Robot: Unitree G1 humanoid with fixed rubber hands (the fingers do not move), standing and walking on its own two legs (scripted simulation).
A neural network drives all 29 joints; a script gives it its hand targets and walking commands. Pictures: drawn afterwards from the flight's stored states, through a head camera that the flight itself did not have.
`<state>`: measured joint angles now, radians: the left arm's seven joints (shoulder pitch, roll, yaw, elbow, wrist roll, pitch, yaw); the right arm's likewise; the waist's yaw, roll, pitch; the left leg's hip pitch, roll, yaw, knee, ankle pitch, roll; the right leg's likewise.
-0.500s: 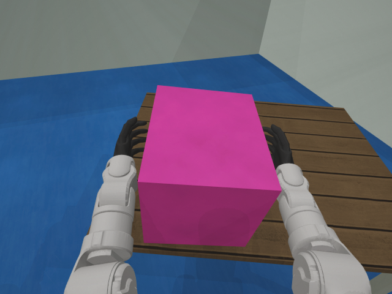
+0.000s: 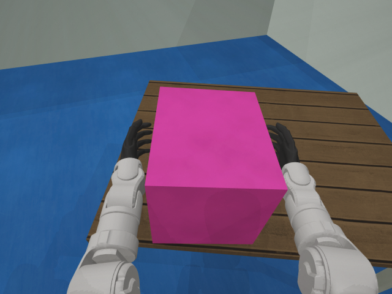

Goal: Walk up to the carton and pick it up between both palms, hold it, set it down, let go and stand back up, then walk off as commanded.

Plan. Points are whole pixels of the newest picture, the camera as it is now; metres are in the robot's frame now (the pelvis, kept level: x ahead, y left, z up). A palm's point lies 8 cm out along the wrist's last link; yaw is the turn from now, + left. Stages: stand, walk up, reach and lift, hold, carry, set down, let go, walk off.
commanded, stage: set down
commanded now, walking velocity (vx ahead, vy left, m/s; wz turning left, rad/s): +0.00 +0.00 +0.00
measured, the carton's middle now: (205, 164) +0.43 +0.02 +0.02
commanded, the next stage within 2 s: none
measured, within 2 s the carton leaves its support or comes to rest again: rests again in 0.66 s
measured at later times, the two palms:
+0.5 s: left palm (136, 164) +0.39 +0.17 +0.07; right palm (284, 163) +0.42 -0.16 +0.06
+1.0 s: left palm (140, 168) +0.39 +0.17 +0.05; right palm (285, 164) +0.43 -0.17 +0.06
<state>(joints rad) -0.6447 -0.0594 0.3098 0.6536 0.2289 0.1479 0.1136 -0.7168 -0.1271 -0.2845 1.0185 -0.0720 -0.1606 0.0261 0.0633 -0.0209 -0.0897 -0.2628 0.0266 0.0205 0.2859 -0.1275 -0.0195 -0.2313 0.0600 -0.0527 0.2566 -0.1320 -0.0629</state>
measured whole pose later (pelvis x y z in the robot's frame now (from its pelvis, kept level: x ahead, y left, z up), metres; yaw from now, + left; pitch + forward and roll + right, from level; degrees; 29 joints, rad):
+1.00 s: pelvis +0.00 +0.00 +0.00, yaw -1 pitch +14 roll +0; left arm -0.69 -0.10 0.44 0.80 0.30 -0.04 0.12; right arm -0.80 -0.13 -0.44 1.13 -0.24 -0.27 0.09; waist 0.07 -0.03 -0.13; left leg -0.43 0.03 0.04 0.29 -0.10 -0.02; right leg -0.43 0.06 -0.04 0.30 -0.13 -0.06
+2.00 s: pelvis +0.00 +0.00 +0.00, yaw +0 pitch +13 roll +1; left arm -0.64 -0.14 0.48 0.74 0.37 -0.09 0.08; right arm -0.75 -0.09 -0.55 1.05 -0.33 -0.32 0.14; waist 0.06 -0.04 -0.09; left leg -0.42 0.02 0.03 0.30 -0.11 -0.02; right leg -0.42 0.05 -0.05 0.33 -0.15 -0.07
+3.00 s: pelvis -0.02 +0.00 -0.03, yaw -3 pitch +25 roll -1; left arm -0.88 0.06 0.11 1.20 -0.10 -0.24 0.20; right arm -1.00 -0.36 0.07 1.48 0.29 -0.31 0.07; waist 0.14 -0.01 -0.25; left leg -0.80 0.06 0.05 0.57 -0.20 -0.02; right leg -0.78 0.08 -0.04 0.53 -0.19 -0.07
